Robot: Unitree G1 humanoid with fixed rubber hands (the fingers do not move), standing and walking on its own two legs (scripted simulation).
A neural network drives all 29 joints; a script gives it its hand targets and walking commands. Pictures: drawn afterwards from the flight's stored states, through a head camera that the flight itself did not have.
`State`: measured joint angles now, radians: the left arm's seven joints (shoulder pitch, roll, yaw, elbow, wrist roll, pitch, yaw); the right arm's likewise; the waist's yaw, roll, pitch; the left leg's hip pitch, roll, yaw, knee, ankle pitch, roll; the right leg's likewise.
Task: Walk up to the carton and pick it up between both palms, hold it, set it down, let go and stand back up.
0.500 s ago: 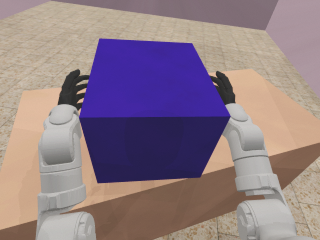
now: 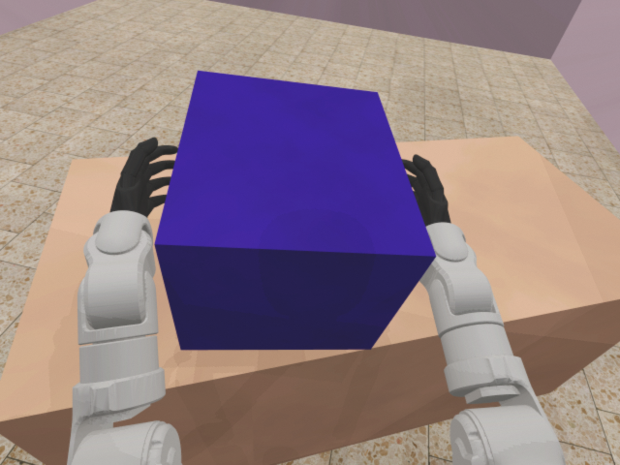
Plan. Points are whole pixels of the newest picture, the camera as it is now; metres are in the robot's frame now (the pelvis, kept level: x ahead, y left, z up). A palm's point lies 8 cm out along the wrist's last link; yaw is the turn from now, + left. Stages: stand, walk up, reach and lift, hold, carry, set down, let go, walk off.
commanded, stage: set down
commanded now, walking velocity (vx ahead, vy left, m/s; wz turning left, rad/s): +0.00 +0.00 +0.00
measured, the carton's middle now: (285, 212) +0.41 +0.04 +0.13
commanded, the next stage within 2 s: none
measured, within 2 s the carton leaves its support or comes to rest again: neither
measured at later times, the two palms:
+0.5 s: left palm (153, 231) +0.35 +0.21 +0.13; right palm (417, 233) +0.39 -0.14 +0.12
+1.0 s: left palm (147, 246) +0.36 +0.23 +0.09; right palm (394, 236) +0.41 -0.12 +0.09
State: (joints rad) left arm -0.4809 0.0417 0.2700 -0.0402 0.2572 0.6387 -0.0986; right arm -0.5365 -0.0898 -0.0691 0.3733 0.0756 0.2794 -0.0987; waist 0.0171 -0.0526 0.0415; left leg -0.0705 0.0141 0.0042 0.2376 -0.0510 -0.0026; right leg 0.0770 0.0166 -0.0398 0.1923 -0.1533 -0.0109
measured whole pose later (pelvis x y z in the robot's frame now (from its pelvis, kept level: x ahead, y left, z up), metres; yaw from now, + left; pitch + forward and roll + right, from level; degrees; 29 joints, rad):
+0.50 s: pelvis +0.02 -0.02 +0.00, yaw +0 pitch -5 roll +0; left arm -0.43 0.06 0.24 0.20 0.19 0.35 -0.05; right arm -0.47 -0.06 -0.07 0.56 0.06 0.01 -0.14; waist 0.08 -0.09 0.04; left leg -0.07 0.03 0.00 0.21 -0.06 -0.03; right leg 0.07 0.03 -0.05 0.19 -0.18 -0.03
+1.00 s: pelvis +0.03 -0.02 +0.00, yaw +1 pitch +0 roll +0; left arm -0.47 0.05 0.31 0.41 0.19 0.20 -0.08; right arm -0.52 -0.03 -0.12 0.70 0.00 -0.05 -0.13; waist 0.11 -0.07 0.01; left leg -0.15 0.02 -0.02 0.19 -0.05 -0.03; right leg 0.00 0.03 -0.07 0.18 -0.18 -0.03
